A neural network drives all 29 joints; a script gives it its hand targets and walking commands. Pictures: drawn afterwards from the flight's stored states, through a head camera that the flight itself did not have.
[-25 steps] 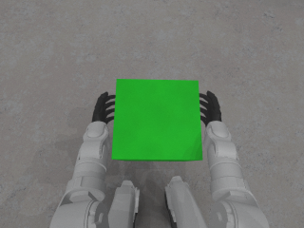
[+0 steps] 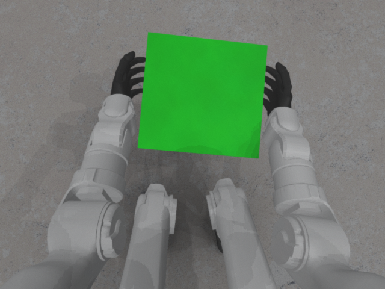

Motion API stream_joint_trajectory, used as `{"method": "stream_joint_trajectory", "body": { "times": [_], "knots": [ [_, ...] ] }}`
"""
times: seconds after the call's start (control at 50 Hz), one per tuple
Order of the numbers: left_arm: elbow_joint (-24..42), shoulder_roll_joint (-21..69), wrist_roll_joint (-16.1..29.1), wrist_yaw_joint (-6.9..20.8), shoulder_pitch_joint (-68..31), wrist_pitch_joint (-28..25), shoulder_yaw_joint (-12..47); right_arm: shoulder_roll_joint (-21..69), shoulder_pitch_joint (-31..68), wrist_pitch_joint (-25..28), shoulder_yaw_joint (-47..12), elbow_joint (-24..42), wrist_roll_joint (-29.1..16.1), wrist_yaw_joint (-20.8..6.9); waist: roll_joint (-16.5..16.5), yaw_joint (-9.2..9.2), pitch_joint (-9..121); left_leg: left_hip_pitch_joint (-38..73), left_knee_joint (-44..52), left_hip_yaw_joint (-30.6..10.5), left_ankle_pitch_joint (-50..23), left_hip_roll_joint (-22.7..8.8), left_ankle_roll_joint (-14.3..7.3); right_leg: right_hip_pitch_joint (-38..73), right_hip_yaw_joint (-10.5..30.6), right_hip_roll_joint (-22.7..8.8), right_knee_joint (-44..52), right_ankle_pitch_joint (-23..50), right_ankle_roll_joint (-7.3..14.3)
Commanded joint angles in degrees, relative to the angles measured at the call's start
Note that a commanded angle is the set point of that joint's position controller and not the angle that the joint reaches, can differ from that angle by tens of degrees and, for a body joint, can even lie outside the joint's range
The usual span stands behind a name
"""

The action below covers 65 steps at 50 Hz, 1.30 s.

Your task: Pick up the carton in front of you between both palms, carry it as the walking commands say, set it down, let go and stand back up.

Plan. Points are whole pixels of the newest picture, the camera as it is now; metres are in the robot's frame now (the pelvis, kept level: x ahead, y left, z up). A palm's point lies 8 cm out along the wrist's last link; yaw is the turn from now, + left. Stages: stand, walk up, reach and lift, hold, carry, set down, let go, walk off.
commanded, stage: set down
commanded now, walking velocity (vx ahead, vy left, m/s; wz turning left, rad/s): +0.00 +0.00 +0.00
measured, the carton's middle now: (198, 108) +0.47 -0.03 -0.19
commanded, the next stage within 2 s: none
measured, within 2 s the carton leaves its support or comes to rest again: rests again in 0.96 s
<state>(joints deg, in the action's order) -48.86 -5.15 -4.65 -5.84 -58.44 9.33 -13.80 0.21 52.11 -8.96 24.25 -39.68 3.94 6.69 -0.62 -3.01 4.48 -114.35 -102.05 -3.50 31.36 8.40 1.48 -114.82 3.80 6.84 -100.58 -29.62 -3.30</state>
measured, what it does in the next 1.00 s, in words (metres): lowers itself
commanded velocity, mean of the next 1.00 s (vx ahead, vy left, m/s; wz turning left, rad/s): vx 0.00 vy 0.00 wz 0.00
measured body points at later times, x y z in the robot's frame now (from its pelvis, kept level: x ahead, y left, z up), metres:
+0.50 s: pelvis -0.01 +0.00 -0.10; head +0.34 +0.01 +0.17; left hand +0.54 +0.11 -0.27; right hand +0.49 -0.19 -0.26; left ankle +0.09 +0.11 -0.46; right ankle +0.10 -0.12 -0.46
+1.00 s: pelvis -0.01 +0.00 -0.12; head +0.34 +0.01 +0.16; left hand +0.53 +0.11 -0.30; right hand +0.48 -0.19 -0.29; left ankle +0.09 +0.11 -0.46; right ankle +0.10 -0.12 -0.46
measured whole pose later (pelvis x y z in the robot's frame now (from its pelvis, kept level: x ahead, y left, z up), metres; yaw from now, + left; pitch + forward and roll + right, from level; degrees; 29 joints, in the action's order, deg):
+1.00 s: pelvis -0.01 +0.00 -0.12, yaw -1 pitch +37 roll -2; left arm -66.3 -14.1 0.9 -6.8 -79.1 7.4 -6.2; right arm -5.6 69.1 -8.1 24.4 -52.0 1.3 8.5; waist -0.4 -3.9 -14.5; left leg -128.5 -126.5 -1.4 35.2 8.4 1.1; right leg -128.4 1.4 6.8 -124.2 -33.3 -4.2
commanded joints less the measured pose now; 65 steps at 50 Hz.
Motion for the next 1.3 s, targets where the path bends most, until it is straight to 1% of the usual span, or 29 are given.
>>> {"method": "stream_joint_trajectory", "body": {
  "times": [0.0,0.16,0.3,0.38,0.44,0.46,0.48,0.54,0.62,0.7,0.82,1.02,1.14,1.28],
  "knots": [
    [5.4,50.1,3.6,7.6,-35.1,-2.2,22.3,45.9,37.8,0.7,-27.5,2.9,-3.4,-8.9,-2.4,-1.33,60.5,30.3,7.4,4.3,-14.6,2.5,0.2,31.3,-7.1,3.0,4.7,16.1,-0.5],
    [1.2,47.7,3.5,8.4,-42.1,-1.5,19.5,44.4,44.3,-0.3,-24.0,0.2,-2.9,-9.9,-3.1,-2.19,59.0,24.6,1.4,4.8,-13.2,2.2,-0.2,25.6,-8.0,2.5,-1.3,15.1,-0.5],
    [-1.1,45.5,5.1,9.1,-47.2,-1.4,20.0,42.6,49.5,-0.5,-23.4,-0.5,-4.2,-10.9,-3.6,-2.75,58.5,22.0,-4.2,5.0,-14.4,1.6,-0.4,22.5,-8.5,1.7,-6.8,16.2,-0.6],
    [-1.2,44.5,7.1,9.3,-50.0,-1.8,21.7,41.3,52.7,-0.1,-24.6,0.2,-6.1,-11.2,-3.7,-3.14,59.3,21.7,-7.5,5.1,-16.0,1.2,-0.4,22.2,-8.8,1.3,-9.9,17.8,-0.6],
    [1.9,45.1,10.0,9.2,-52.2,-2.1,25.2,41.5,55.2,0.4,-28.0,3.2,-9.0,-11.0,-3.7,-3.32,65.7,25.0,-10.0,5.5,-20.0,1.0,-0.3,24.9,-9.3,1.2,-12.2,21.6,-0.7],
    [4.2,45.8,11.1,9.3,-54.1,-2.1,26.3,41.8,56.2,0.3,-29.2,4.5,-9.8,-11.0,-3.4,-3.07,66.4,23.4,-10.3,5.5,-19.7,1.0,-0.3,25.9,-9.3,1.2,-12.5,21.6,-0.5],
    [4.6,46.3,11.4,9.5,-54.1,-2.0,26.8,42.2,57.1,0.2,-30.0,5.4,-10.4,-11.0,-2.7,-3.29,65.6,23.2,-10.7,5.4,-20.2,1.0,-0.4,25.2,-9.5,1.4,-12.8,22.4,-0.5],
    [3.4,47.1,11.5,9.9,-51.1,-2.1,26.6,43.4,55.1,0.3,-31.0,4.5,-10.9,-11.4,-2.9,-2.61,61.6,22.3,-12.0,5.2,-23.0,1.2,-0.5,23.9,-8.9,1.6,-13.8,25.0,-0.6],
    [-0.7,46.8,10.3,10.4,-48.4,-2.5,24.4,43.4,52.8,0.6,-29.0,0.8,-9.7,-12.1,-2.8,-2.37,54.2,17.6,-12.4,4.7,-20.7,1.2,-1.0,20.1,-8.3,1.5,-14.3,22.9,-0.3],
    [-3.9,45.2,8.8,11.0,-48.1,-3.0,21.9,42.2,51.8,0.8,-25.8,-2.6,-7.8,-12.6,-2.6,-2.55,48.0,13.4,-12.5,4.4,-17.4,1.2,-1.5,16.4,-8.0,1.6,-14.6,19.9,0.1],
    [-5.7,42.8,8.4,11.4,-50.4,-3.9,20.2,39.8,53.1,1.5,-23.0,-4.7,-6.2,-13.0,-2.7,-2.97,43.3,10.6,-13.1,3.9,-15.6,1.1,-2.0,13.0,-7.8,1.4,-15.3,17.7,0.7],
    [-8.0,39.1,9.2,11.6,-51.8,-5.2,19.6,36.4,54.6,2.9,-21.4,-7.6,-6.0,-13.0,-2.6,-2.95,37.9,8.8,-14.6,3.2,-15.4,0.8,-2.5,10.7,-7.1,1.1,-17.1,17.4,1.3],
    [-11.6,35.0,6.9,12.3,-50.0,-4.8,16.1,33.8,52.5,2.4,-17.8,-11.4,-3.6,-13.6,-2.3,-2.47,31.1,5.3,-14.3,2.9,-11.3,0.5,-3.0,7.3,-6.6,0.9,-17.1,13.3,1.7],
    [-14.6,30.4,4.5,13.0,-48.1,-4.0,12.9,29.5,50.4,1.9,-13.5,-15.2,-0.8,-14.2,-2.5,-1.9,25.5,2.8,-14.0,2.5,-8.2,-0.1,-3.4,4.3,-6.2,0.6,-17.1,9.8,2.2]
  ]
}}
